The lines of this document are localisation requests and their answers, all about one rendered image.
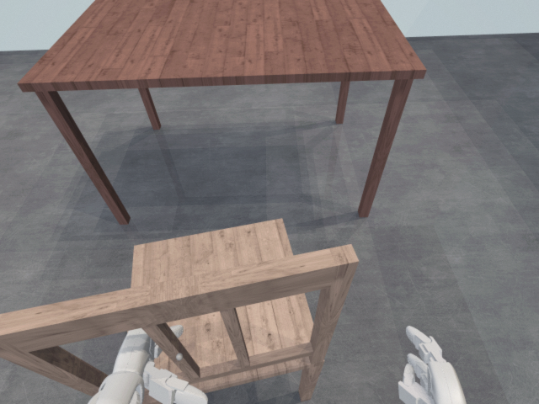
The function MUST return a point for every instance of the table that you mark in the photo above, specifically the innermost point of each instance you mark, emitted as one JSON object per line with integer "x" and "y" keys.
{"x": 117, "y": 44}

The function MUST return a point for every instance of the left robot forearm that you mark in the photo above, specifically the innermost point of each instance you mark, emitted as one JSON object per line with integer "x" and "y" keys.
{"x": 122, "y": 387}

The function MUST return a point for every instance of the chair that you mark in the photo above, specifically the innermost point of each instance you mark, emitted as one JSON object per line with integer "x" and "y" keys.
{"x": 239, "y": 294}

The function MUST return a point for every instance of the robot left hand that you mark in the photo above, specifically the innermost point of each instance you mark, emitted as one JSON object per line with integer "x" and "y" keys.
{"x": 135, "y": 353}

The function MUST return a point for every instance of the robot right hand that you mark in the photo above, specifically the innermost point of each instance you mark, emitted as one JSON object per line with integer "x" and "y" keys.
{"x": 439, "y": 383}

